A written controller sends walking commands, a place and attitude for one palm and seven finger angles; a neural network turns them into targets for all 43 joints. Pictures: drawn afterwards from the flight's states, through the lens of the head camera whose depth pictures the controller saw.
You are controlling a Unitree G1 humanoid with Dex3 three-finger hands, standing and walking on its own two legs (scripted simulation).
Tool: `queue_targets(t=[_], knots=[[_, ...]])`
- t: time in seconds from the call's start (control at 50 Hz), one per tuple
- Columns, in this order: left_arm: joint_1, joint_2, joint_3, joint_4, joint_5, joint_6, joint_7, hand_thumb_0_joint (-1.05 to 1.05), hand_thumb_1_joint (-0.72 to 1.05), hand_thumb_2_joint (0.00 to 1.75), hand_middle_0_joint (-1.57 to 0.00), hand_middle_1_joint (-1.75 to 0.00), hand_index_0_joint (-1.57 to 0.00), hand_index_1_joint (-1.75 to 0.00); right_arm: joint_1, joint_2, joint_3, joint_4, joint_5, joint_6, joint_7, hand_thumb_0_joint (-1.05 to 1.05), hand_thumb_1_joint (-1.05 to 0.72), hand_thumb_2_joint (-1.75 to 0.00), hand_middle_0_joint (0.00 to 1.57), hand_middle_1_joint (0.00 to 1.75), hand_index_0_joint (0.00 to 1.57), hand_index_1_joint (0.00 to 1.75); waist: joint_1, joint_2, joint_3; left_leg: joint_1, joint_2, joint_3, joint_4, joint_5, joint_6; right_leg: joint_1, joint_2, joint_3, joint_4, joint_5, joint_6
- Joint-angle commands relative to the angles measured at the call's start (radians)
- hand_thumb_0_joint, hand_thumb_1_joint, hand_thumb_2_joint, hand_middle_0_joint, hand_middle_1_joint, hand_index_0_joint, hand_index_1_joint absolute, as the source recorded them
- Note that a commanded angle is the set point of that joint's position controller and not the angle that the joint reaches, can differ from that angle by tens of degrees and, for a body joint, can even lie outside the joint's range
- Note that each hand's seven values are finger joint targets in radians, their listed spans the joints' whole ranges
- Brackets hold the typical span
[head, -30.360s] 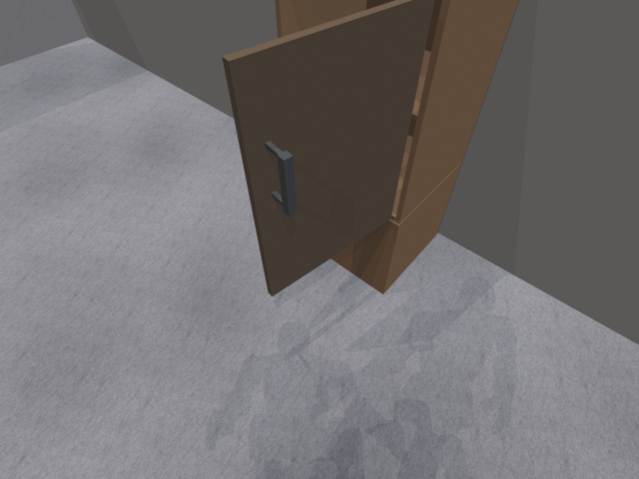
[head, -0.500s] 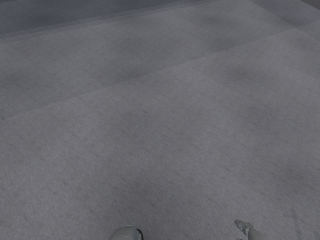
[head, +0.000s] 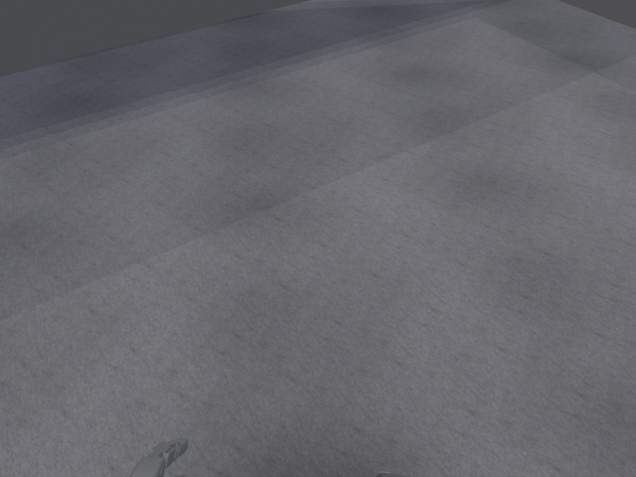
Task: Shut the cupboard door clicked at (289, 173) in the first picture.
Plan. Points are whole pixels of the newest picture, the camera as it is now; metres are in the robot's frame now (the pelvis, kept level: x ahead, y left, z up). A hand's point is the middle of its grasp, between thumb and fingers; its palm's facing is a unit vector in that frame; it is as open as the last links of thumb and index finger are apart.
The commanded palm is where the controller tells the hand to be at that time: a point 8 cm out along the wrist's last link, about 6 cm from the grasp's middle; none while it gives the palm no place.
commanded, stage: turn to face it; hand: left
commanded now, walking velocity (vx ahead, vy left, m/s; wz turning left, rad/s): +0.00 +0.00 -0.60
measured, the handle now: out of the picture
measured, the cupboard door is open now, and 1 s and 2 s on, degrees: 51 51 51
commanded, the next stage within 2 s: none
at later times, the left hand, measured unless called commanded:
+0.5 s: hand (179, 465) +0.17 +0.21 -0.17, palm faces -0.12 -0.98 -0.17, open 7.3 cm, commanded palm none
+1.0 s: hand (259, 346) +0.34 +0.11 -0.14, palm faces -0.52 -0.81 -0.28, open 7.4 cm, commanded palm none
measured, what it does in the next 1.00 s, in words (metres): walks ahead, turning right: left foot, then right foot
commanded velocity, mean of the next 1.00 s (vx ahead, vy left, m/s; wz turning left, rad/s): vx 0.00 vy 0.00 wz -0.60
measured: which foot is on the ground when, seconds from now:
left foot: up 0.00-0.40, down 0.42-0.88, up 0.90-1.00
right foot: down 0.00-0.42, up 0.44-0.86, down 0.88-1.00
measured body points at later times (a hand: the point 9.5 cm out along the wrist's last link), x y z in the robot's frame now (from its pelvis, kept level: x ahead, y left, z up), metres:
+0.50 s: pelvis +0.11 +0.03 +0.01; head +0.15 +0.05 +0.46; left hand +0.18 +0.26 -0.16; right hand +0.18 -0.23 -0.11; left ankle +0.15 +0.12 -0.73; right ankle +0.06 -0.09 -0.68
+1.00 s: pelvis +0.13 +0.00 +0.00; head +0.16 -0.05 +0.45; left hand +0.37 +0.15 -0.12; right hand +0.01 -0.26 -0.15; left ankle +0.17 +0.13 -0.66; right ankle +0.07 -0.10 -0.73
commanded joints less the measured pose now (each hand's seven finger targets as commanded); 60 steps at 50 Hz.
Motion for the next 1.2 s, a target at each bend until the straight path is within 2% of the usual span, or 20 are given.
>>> queue_targets(t=[0.0,0.04,0.08,0.26,0.34,0.36,0.4,0.42,0.52,0.72,0.8,0.82,0.84,0.86,0.88,0.9,0.92,0.98,1.12,1.18], knots=[[0.348,0.208,0.043,0.072,-0.01,-0.026,0.036,0.0,0.9,0.9,-0.2,-0.3,-0.2,-0.3,-0.026,-0.083,-0.017,-0.09,0.013,-0.025,-0.01,0.0,-0.9,-0.9,0.2,0.3,0.2,0.3,0.132,-0.238,-0.183,-0.523,0.011,-0.076,0.698,-0.143,-0.001,0.519,-0.377,0.523,-0.25,0.499,-0.231],[0.202,0.112,0.021,0.038,-0.015,-0.018,0.048,0.0,0.9,0.9,-0.2,-0.3,-0.2,-0.3,-0.072,-0.056,-0.011,-0.085,0.01,-0.009,-0.007,0.0,-0.9,-0.9,0.2,0.3,0.2,0.3,0.07,-0.055,-0.096,-0.476,0.086,-0.082,0.637,0.0,-0.024,0.327,-0.269,0.298,-0.255,0.541,-0.202],[0.154,0.086,0.013,0.029,-0.011,-0.024,0.047,0.0,0.9,0.9,-0.2,-0.3,-0.2,-0.3,-0.034,-0.023,-0.002,-0.078,0.004,0.018,-0.002,0.0,-0.9,-0.9,0.2,0.3,0.2,0.3,0.023,-0.091,-0.089,-0.393,0.094,-0.041,0.538,0.054,-0.047,0.198,-0.206,0.19,-0.277,0.578,-0.168],[0.153,0.154,0.055,0.007,-0.002,0.015,0.042,0.0,0.9,0.9,-0.2,-0.3,-0.2,-0.3,-0.213,-0.061,-0.02,-0.192,0.008,0.044,-0.006,0.0,-0.9,-0.9,0.2,0.3,0.2,0.3,0.045,-0.116,-0.099,-0.387,0.051,-0.033,0.272,0.082,-0.084,0.193,-0.166,0.324,-0.257,0.355,-0.174],[0.123,0.163,0.067,-0.015,-0.007,0.036,0.042,0.0,0.9,0.9,-0.2,-0.3,-0.2,-0.3,-0.208,-0.092,-0.022,-0.215,0.016,0.027,-0.017,0.0,-0.9,-0.9,0.2,0.3,0.2,0.3,0.027,-0.117,-0.098,-0.185,0.033,-0.052,0.007,0.173,-0.076,0.101,-0.132,0.379,-0.169,0.269,-0.124],[0.114,0.145,0.062,-0.026,-0.012,0.044,0.039,0.0,0.9,0.9,-0.2,-0.3,-0.2,-0.3,-0.179,-0.122,-0.023,-0.208,0.014,0.019,-0.022,0.0,-0.9,-0.9,0.2,0.3,0.2,0.3,0.013,-0.052,-0.107,-0.045,0.067,-0.059,-0.109,0.242,-0.068,0.005,-0.075,0.343,-0.119,0.158,-0.079],[0.141,0.084,0.045,-0.062,-0.021,0.051,0.024,0.0,0.9,0.9,-0.2,-0.3,-0.2,-0.3,-0.131,-0.271,-0.044,-0.232,-0.007,0.016,-0.03,0.0,-0.9,-0.9,0.2,0.3,0.2,0.3,0.004,0.294,-0.126,0.043,0.463,-0.413,-0.249,0.422,0.114,-0.186,0.116,0.1,0.246,-0.426,0.028],[0.106,0.117,0.046,-0.072,-0.01,0.058,0.024,0.0,0.9,0.9,-0.2,-0.3,-0.2,-0.3,-0.145,-0.265,-0.043,-0.238,-0.011,0.019,-0.033,0.0,-0.9,-0.9,0.2,0.3,0.2,0.3,-0.001,0.241,-0.092,-0.023,0.493,-0.413,-0.247,0.465,0.163,-0.189,0.076,0.117,0.418,-0.445,0.037],[0.119,0.108,0.057,-0.055,-0.006,0.086,-0.004,0.0,0.9,0.9,-0.2,-0.3,-0.2,-0.3,-0.264,-0.208,-0.023,-0.287,-0.006,0.02,-0.035,0.0,-0.9,-0.9,0.2,0.3,0.2,0.3,0.063,0.151,-0.073,-0.085,0.339,-0.092,-0.216,0.592,0.109,-0.172,0.017,0.075,0.601,-0.238,0.077],[-0.008,0.101,0.038,-0.128,-0.002,0.089,-0.013,0.0,0.9,0.9,-0.2,-0.3,-0.2,-0.3,-0.164,-0.244,-0.052,-0.242,-0.009,0.03,-0.017,0.0,-0.9,-0.9,0.2,0.3,0.2,0.3,0.01,0.215,-0.085,-0.006,0.37,0.044,-0.141,0.686,0.101,-0.068,0.026,-0.022,0.256,-0.215,0.063],[0.042,0.126,0.037,-0.122,-0.003,0.073,-0.009,0.0,0.9,0.9,-0.2,-0.3,-0.2,-0.3,-0.182,-0.271,-0.062,-0.242,-0.004,0.035,-0.01,0.0,-0.9,-0.9,0.2,0.3,0.2,0.3,0.05,0.199,-0.113,-0.035,0.363,0.102,-0.008,0.693,0.039,0.107,0.048,-0.048,-0.008,-0.075,0.025],[0.117,0.168,0.044,-0.103,0.0,0.066,-0.004,0.0,0.9,0.9,-0.2,-0.3,-0.2,-0.3,-0.192,-0.265,-0.063,-0.251,0.005,0.037,-0.003,0.0,-0.9,-0.9,0.2,0.3,0.2,0.3,0.089,0.125,-0.138,-0.135,0.333,0.131,0.112,0.622,-0.002,0.264,0.023,-0.01,-0.119,0.06,0.002],[0.2,0.27,0.063,-0.085,0.009,0.052,0.01,0.0,0.9,0.9,-0.2,-0.3,-0.2,-0.3,-0.201,-0.2,-0.049,-0.284,0.013,0.04,0.003,0.0,-0.9,-0.9,0.2,0.3,0.2,0.3,0.132,-0.138,-0.187,-0.36,0.217,0.194,0.332,0.27,-0.067,0.461,-0.194,0.263,-0.192,0.329,-0.077],[0.241,0.335,0.069,-0.064,-0.004,0.048,0.021,0.0,0.9,0.9,-0.2,-0.3,-0.2,-0.3,-0.256,-0.165,-0.031,-0.324,0.012,0.049,0.001,0.0,-0.9,-0.9,0.2,0.3,0.2,0.3,0.146,-0.255,-0.147,-0.541,0.094,0.109,0.542,-0.229,-0.1,0.441,-0.352,0.44,-0.189,0.696,-0.189],[0.234,0.342,0.071,-0.071,-0.011,0.054,0.031,0.0,0.9,0.9,-0.2,-0.3,-0.2,-0.3,-0.284,-0.162,-0.025,-0.338,0.011,0.061,-0.01,0.0,-0.9,-0.9,0.2,0.3,0.2,0.3,0.145,-0.171,-0.133,-0.595,0.108,-0.024,0.643,-0.21,-0.093,0.414,-0.341,0.421,-0.172,0.686,-0.218],[0.185,0.317,0.074,-0.08,-0.008,0.049,0.042,0.0,0.9,0.9,-0.2,-0.3,-0.2,-0.3,-0.277,-0.167,-0.026,-0.33,0.012,0.057,-0.018,0.0,-0.9,-0.9,0.2,0.3,0.2,0.3,0.118,-0.292,-0.151,-0.662,0.112,-0.061,0.688,-0.173,-0.1,0.436,-0.309,0.463,-0.177,0.633,-0.219],[0.12,0.272,0.063,-0.099,-0.013,0.054,0.047,0.0,0.9,0.9,-0.2,-0.3,-0.2,-0.3,-0.271,-0.193,-0.031,-0.312,0.012,0.058,-0.017,0.0,-0.9,-0.9,0.2,0.3,0.2,0.3,0.098,-0.248,-0.138,-0.636,0.139,-0.083,0.694,-0.079,-0.104,0.399,-0.263,0.39,-0.181,0.538,-0.199],[0.034,0.237,0.046,-0.134,-0.008,0.051,0.038,0.0,0.9,0.9,-0.2,-0.3,-0.2,-0.3,-0.221,-0.173,-0.031,-0.278,0.006,0.069,-0.004,0.0,-0.9,-0.9,0.2,0.3,0.2,0.3,0.041,-0.139,-0.114,-0.495,0.119,-0.047,0.607,0.042,-0.119,0.219,-0.177,0.27,-0.201,0.387,-0.154],[0.045,0.264,0.063,-0.125,0.005,0.059,0.028,0.0,0.9,0.9,-0.2,-0.3,-0.2,-0.3,-0.227,-0.154,-0.028,-0.306,0.015,0.053,-0.003,0.0,-0.9,-0.9,0.2,0.3,0.2,0.3,0.052,-0.165,-0.098,-0.375,0.058,-0.02,0.249,0.016,-0.108,0.181,-0.161,0.379,-0.177,0.272,-0.163],[0.012,0.24,0.062,-0.132,-0.009,0.072,0.026,0.0,0.9,0.9,-0.2,-0.3,-0.2,-0.3,-0.14,-0.169,-0.029,-0.28,0.018,0.037,-0.014,0.0,-0.9,-0.9,0.2,0.3,0.2,0.3,0.006,-0.139,-0.117,-0.135,0.04,-0.016,-0.058,0.211,-0.093,0.05,-0.092,0.383,-0.086,0.204,-0.081]])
